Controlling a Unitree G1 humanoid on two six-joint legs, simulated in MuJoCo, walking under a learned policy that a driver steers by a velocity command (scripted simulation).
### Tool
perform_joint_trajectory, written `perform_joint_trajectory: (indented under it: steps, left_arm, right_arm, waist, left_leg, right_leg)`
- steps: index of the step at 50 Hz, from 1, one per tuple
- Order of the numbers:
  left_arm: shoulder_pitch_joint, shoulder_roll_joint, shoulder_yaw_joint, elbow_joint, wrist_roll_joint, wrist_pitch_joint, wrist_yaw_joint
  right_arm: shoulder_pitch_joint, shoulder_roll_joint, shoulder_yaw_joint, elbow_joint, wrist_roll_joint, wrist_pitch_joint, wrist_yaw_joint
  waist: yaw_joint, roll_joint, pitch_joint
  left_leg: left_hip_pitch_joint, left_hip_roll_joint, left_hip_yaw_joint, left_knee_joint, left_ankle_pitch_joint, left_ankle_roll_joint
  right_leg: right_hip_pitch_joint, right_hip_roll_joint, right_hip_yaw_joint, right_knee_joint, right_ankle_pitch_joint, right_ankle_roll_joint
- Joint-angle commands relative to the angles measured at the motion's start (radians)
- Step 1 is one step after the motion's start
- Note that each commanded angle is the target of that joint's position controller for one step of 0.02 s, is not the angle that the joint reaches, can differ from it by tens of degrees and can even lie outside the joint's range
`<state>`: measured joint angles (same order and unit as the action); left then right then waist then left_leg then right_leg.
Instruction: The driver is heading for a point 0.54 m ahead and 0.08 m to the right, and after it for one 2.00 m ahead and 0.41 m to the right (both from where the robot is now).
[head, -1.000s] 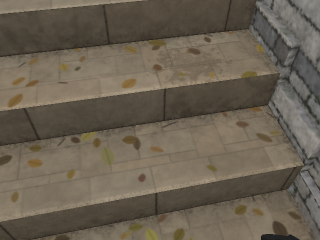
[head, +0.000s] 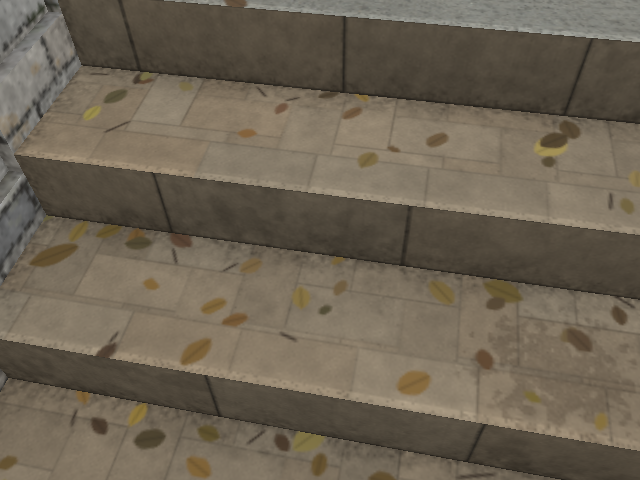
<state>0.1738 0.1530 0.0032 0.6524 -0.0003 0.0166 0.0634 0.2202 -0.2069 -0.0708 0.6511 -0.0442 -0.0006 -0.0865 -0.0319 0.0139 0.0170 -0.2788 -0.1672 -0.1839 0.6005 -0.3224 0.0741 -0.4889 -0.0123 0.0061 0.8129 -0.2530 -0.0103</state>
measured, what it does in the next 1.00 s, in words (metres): climbs: left foot 0.16 m higher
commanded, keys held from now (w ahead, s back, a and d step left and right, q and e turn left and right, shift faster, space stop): no key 0.04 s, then w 0.34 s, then w+e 0.24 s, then e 0.38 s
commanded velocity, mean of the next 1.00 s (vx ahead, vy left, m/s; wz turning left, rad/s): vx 0.27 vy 0.00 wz -0.17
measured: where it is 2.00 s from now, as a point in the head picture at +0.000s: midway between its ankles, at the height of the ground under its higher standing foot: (353, 222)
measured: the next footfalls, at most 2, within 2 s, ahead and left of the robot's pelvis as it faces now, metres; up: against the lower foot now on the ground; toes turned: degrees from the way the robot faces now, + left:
left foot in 0.64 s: +0.37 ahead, +0.22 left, +0.17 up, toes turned +6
right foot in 1.34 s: +0.58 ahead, -0.11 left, +0.33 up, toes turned -31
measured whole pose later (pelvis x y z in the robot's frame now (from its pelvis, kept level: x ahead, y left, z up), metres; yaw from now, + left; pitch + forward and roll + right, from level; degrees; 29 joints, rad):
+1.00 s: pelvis +0.32 +0.14 +0.16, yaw -13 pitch +0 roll -1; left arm 0.09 0.13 0.08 0.65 0.05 0.01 0.04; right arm 0.37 -0.13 -0.04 0.86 -0.03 -0.11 -0.04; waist -0.01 -0.05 0.02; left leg -0.27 0.11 0.30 0.63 -0.36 0.04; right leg -1.08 0.09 0.03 1.93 -0.08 -0.06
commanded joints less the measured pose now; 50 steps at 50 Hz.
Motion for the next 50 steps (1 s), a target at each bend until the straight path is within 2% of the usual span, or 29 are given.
perform_joint_trajectory:
  steps: [1,2,3,4,6,7,8,10,14,16,19,23,25,26,27,28,29,30,31,32,33,34,35,36,38,40,43,46,50]
  left_arm:
    - [0.119,0.099,0.039,-0.021,0.014,-0.038,0.025]
    - [0.122,0.120,0.037,-0.009,0.019,-0.042,0.026]
    - [0.122,0.100,0.026,-0.015,0.007,-0.038,0.021]
    - [0.104,0.071,0.023,-0.034,0.013,-0.035,0.016]
    - [0.077,0.098,0.045,-0.007,0.024,-0.032,-0.006]
    - [0.069,0.135,0.062,-0.003,0.024,-0.038,-0.002]
    - [0.106,0.169,0.079,0.033,0.024,-0.048,-0.001]
    - [0.217,0.154,0.090,0.088,0.017,-0.071,-0.002]
    - [0.283,0.125,0.089,0.143,0.008,-0.118,-0.013]
    - [0.328,0.143,0.095,0.196,0.004,-0.139,-0.020]
    - [0.359,0.100,0.076,0.245,0.000,-0.171,-0.033]
    - [0.384,0.106,0.070,0.278,0.020,-0.162,-0.026]
    - [0.372,0.094,0.061,0.298,0.016,-0.148,-0.013]
    - [0.371,0.092,0.061,0.291,0.001,-0.143,-0.006]
    - [0.333,0.119,0.065,0.266,-0.004,-0.138,-0.006]
    - [0.316,0.144,0.078,0.243,-0.021,-0.135,-0.002]
    - [0.248,0.161,0.079,0.210,-0.012,-0.132,-0.013]
    - [0.257,0.224,0.092,0.210,-0.005,-0.146,-0.027]
    - [0.280,0.276,0.106,0.227,-0.010,-0.151,-0.048]
    - [0.241,0.306,0.128,0.223,-0.026,-0.170,-0.079]
    - [0.217,0.207,0.119,0.149,-0.057,-0.177,-0.108]
    - [0.175,0.073,0.108,0.044,-0.019,-0.171,-0.125]
    - [0.243,0.002,0.099,0.070,0.034,-0.159,-0.113]
    - [0.211,-0.033,0.093,0.037,0.041,-0.141,-0.108]
    - [0.141,-0.037,0.078,0.011,0.067,-0.110,-0.081]
    - [0.144,-0.039,0.064,0.008,0.053,-0.083,-0.060]
    - [0.084,-0.027,0.062,-0.023,0.045,-0.041,-0.028]
    - [0.048,0.016,0.087,-0.004,0.030,-0.017,-0.025]
    - [-0.063,-0.019,0.086,-0.020,0.056,0.005,-0.008]
  right_arm:
    - [-0.011,-0.084,-0.024,-0.050,0.038,-0.024,0.032]
    - [0.069,-0.028,-0.015,-0.054,0.043,-0.023,0.041]
    - [0.174,-0.023,-0.016,-0.008,0.026,-0.008,0.047]
    - [0.186,-0.046,-0.020,0.036,0.003,0.007,0.047]
    - [0.071,-0.066,-0.027,0.038,-0.015,0.018,0.070]
    - [0.013,-0.078,-0.030,0.008,-0.032,0.021,0.084]
    - [-0.062,-0.068,-0.019,-0.035,-0.022,0.022,0.095]
    - [-0.092,-0.036,-0.003,-0.034,-0.020,0.007,0.100]
    - [-0.070,0.003,0.007,-0.017,-0.027,-0.011,0.107]
    - [-0.121,0.039,0.020,-0.048,-0.020,-0.009,0.100]
    - [-0.219,0.053,0.036,-0.133,-0.020,-0.002,0.082]
    - [-0.365,0.099,0.064,-0.245,-0.002,0.012,0.080]
    - [-0.419,0.090,0.084,-0.310,0.017,0.006,0.100]
    - [-0.427,0.090,0.085,-0.335,0.010,0.004,0.103]
    - [-0.356,0.078,0.086,-0.314,0.005,0.011,0.117]
    - [-0.392,0.121,0.098,-0.334,0.028,0.012,0.119]
    - [-0.318,0.115,0.086,-0.294,0.047,0.016,0.118]
    - [-0.166,0.099,0.058,-0.238,0.052,0.018,0.105]
    - [0.051,0.028,0.022,-0.153,0.068,0.016,0.087]
    - [0.145,-0.041,-0.003,-0.151,0.052,0.007,0.066]
    - [0.176,-0.145,-0.035,-0.139,0.005,-0.016,0.054]
    - [0.186,-0.272,-0.061,-0.124,0.005,-0.008,0.052]
    - [0.071,-0.228,-0.050,-0.134,0.018,-0.010,0.055]
    - [-0.051,-0.159,-0.027,-0.099,0.023,-0.005,0.062]
    - [-0.146,0.003,0.016,-0.014,0.033,-0.026,0.060]
    - [-0.107,0.077,0.036,0.060,0.012,-0.066,0.076]
    - [0.051,0.031,0.013,0.174,0.016,-0.123,0.090]
    - [0.064,-0.012,0.011,0.147,0.012,-0.133,0.054]
    - [0.129,-0.005,0.013,0.144,0.013,-0.133,0.027]
  waist:
    - [0.067,-0.034,-0.113]
    - [0.010,-0.217,-0.165]
    - [-0.001,-0.320,-0.230]
    - [0.010,-0.214,-0.238]
    - [0.029,-0.155,-0.107]
    - [0.034,-0.162,-0.057]
    - [0.030,-0.147,0.000]
    - [0.070,-0.080,0.024]
    - [0.071,-0.100,-0.005]
    - [0.083,-0.160,0.013]
    - [0.061,-0.121,0.094]
    - [0.070,-0.125,0.144]
    - [0.074,-0.123,0.137]
    - [0.067,-0.081,0.137]
    - [0.048,-0.043,0.064]
    - [0.069,-0.099,0.054]
    - [0.042,-0.085,-0.002]
    - [-0.017,-0.180,-0.119]
    - [-0.108,-0.171,-0.286]
    - [-0.171,-0.221,-0.358]
    - [-0.159,-0.032,-0.390]
    - [-0.133,0.384,-0.444]
    - [-0.060,0.306,-0.446]
    - [0.032,0.248,-0.321]
    - [0.098,0.127,-0.058]
    - [0.134,0.042,-0.030]
    - [0.116,0.000,0.019]
    - [0.080,-0.045,-0.014]
    - [0.048,0.021,-0.002]
  left_leg:
    - [0.107,0.164,-0.108,0.100,0.840,0.022]
    - [-0.108,0.077,-0.024,0.260,0.132,-0.042]
    - [-0.178,0.005,0.038,0.412,-0.268,-0.095]
    - [-0.158,0.062,0.045,0.508,-0.263,-0.119]
    - [-0.328,0.105,0.132,0.701,-0.206,-0.126]
    - [-0.428,0.111,0.155,0.781,-0.157,-0.120]
    - [-0.535,0.113,0.155,0.773,-0.144,-0.122]
    - [-0.646,0.134,0.177,0.841,-0.064,-0.106]
    - [-0.773,0.178,0.204,1.010,0.059,-0.065]
    - [-0.919,0.191,0.195,1.288,0.046,-0.039]
    - [-1.135,0.248,0.130,1.478,0.033,-0.015]
    - [-1.310,0.281,0.119,1.614,-0.079,-0.018]
    - [-1.231,0.312,0.167,1.363,-0.136,-0.022]
    - [-1.145,0.325,0.162,1.265,-0.064,-0.028]
    - [-0.895,0.322,0.242,1.063,0.026,-0.032]
    - [-0.643,0.325,0.273,0.882,-0.076,0.006]
    - [-0.382,0.272,0.367,0.731,-0.150,0.025]
    - [-0.185,0.188,0.382,0.754,-0.277,0.048]
    - [-0.022,0.135,0.351,0.674,-0.227,0.067]
    - [0.059,0.130,0.270,0.452,-0.151,0.054]
    - [0.159,0.331,-0.173,0.194,-0.406,0.062]
    - [0.209,0.563,-0.701,-0.268,-0.405,0.070]
    - [0.086,0.609,-0.807,-0.322,-0.475,0.069]
    - [-0.046,0.579,-0.678,-0.309,-0.662,0.076]
    - [-0.259,0.506,-0.255,-0.118,-0.430,0.055]
    - [-0.295,0.497,-0.067,-0.112,-0.067,0.045]
    - [-0.128,0.508,0.098,-0.156,0.259,0.042]
    - [-0.011,0.533,0.222,-0.182,0.511,0.058]
    - [0.118,0.525,0.298,-0.205,0.348,0.063]
  right_leg:
    - [0.301,-0.007,0.007,-0.454,0.341,-0.033]
    - [0.514,-0.200,0.197,-0.393,0.923,-0.107]
    - [0.508,-0.354,0.334,-0.398,0.987,-0.248]
    - [0.396,-0.356,0.373,-0.478,0.504,-0.284]
    - [0.329,-0.232,0.387,-0.588,-0.309,-0.275]
    - [0.337,-0.213,0.385,-0.606,-0.406,-0.281]
    - [0.374,-0.188,0.368,-0.617,-0.475,-0.281]
    - [0.434,-0.192,0.383,-0.617,-0.428,-0.279]
    - [0.459,-0.210,0.404,-0.621,-0.376,-0.292]
    - [0.438,-0.237,0.425,-0.631,-0.401,-0.323]
    - [0.405,-0.290,0.410,-0.657,-0.422,-0.305]
    - [0.385,-0.283,0.364,-0.683,-0.353,-0.270]
    - [0.351,-0.214,0.300,-0.751,-0.359,-0.238]
    - [0.303,-0.217,0.312,-0.788,-0.249,-0.237]
    - [0.231,-0.192,0.239,-0.863,-0.116,-0.242]
    - [0.139,-0.220,0.208,-0.981,0.020,-0.241]
    - [0.088,-0.181,0.136,-0.988,0.134,-0.250]
    - [0.183,-0.213,0.093,-0.828,0.746,-0.245]
    - [0.325,-0.228,0.053,-0.556,1.216,-0.229]
    - [0.402,-0.199,0.055,-0.282,1.254,-0.157]
    - [0.148,-0.079,0.082,0.066,0.932,-0.096]
    - [-0.099,0.106,0.142,0.482,0.051,-0.052]
    - [-0.155,0.098,0.318,0.896,0.073,-0.041]
    - [-0.241,0.043,0.236,1.052,0.150,-0.044]
    - [-0.351,-0.002,0.109,1.123,0.275,-0.061]
    - [-0.372,0.013,0.128,1.194,0.276,-0.064]
    - [-0.535,0.029,0.137,1.162,0.190,-0.066]
    - [-0.560,0.078,0.078,1.135,0.198,-0.051]
    - [-0.697,0.088,0.050,1.237,0.156,-0.046]
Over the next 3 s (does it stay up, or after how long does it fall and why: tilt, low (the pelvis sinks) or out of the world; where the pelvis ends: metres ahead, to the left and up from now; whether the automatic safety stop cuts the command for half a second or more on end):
stays up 1.40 -0.11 0.65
